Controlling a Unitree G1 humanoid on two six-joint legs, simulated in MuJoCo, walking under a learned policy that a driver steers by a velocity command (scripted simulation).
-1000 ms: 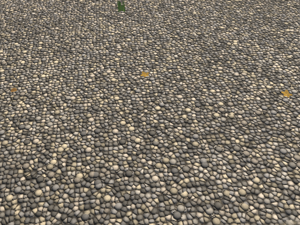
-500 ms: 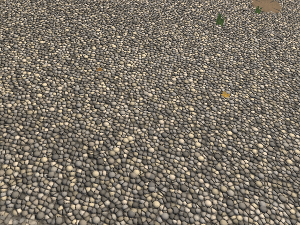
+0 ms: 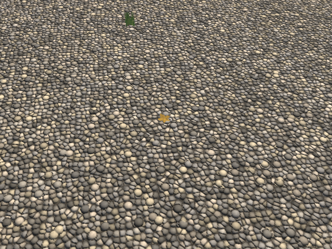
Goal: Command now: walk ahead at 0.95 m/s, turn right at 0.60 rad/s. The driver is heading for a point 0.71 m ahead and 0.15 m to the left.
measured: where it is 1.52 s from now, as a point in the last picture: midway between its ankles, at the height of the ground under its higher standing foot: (135, 157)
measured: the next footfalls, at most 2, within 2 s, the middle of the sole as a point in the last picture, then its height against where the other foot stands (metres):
left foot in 0.34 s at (141, 221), level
right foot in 0.78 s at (154, 140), level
